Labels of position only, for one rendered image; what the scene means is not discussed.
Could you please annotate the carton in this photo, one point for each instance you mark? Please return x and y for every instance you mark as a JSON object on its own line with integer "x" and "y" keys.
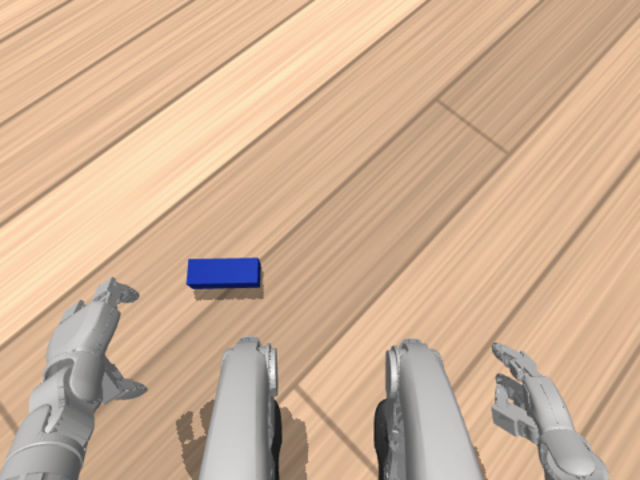
{"x": 223, "y": 273}

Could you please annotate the right robot arm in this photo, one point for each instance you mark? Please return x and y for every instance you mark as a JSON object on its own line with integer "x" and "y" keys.
{"x": 566, "y": 455}

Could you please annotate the left robot hand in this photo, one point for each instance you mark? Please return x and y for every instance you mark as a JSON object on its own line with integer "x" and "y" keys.
{"x": 90, "y": 328}

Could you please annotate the right robot hand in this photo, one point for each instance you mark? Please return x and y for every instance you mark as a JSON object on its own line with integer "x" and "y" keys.
{"x": 538, "y": 406}

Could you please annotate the left robot arm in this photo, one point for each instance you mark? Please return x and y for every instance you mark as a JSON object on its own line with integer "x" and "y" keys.
{"x": 51, "y": 442}

